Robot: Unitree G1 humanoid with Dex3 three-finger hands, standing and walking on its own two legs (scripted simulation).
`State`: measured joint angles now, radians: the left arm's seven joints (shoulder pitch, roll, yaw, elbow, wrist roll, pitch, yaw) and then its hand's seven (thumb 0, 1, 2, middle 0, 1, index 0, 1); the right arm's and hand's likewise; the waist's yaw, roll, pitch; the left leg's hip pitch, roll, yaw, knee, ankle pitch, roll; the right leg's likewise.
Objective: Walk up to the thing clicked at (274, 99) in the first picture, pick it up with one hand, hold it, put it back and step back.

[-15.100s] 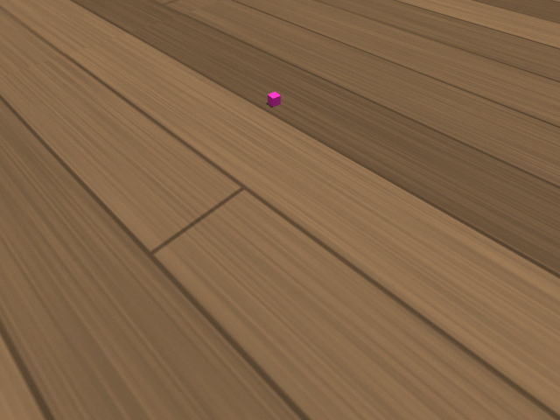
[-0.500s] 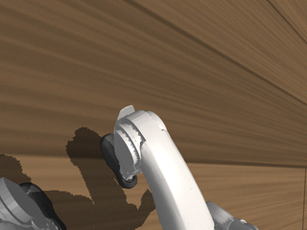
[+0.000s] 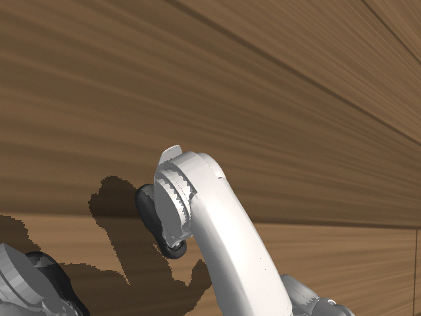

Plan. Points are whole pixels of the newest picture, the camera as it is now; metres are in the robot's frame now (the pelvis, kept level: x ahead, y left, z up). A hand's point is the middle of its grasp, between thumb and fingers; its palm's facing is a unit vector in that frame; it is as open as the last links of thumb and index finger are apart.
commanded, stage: close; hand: left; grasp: from above
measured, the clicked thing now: out of the picture +0.46 +0.35 -0.30
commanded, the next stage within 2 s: settle in 1.60 s
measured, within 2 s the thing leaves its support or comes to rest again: neither
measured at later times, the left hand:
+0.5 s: hand out of the picture +0.46 +0.35 -0.27, palm faces -0.20 -0.38 -0.90, open 12.0 cm
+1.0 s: hand out of the picture +0.46 +0.35 -0.27, palm faces -0.21 -0.39 -0.90, open 9.8 cm
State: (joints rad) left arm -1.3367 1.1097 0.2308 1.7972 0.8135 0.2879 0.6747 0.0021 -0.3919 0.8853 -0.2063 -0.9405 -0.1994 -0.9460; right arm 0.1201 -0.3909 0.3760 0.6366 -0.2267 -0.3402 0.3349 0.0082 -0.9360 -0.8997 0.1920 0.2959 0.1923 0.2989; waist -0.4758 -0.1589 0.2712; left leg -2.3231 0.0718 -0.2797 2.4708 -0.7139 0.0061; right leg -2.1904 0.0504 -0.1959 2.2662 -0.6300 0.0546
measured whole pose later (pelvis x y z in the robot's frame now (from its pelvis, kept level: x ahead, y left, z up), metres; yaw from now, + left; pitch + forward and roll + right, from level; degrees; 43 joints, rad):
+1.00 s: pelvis +0.00 +0.00 +0.00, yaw +0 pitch +30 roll -15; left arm -1.32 1.11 0.25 1.79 0.81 0.28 0.67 0.01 0.07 0.60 -0.59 -0.66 -0.59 -0.65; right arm 0.11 -0.40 0.38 0.63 -0.23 -0.35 0.33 0.01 -0.92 -0.89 0.19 0.30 0.19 0.30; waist -0.48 -0.16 0.28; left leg -2.32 0.07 -0.28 2.47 -0.71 0.00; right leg -2.20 0.05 -0.19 2.27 -0.63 0.05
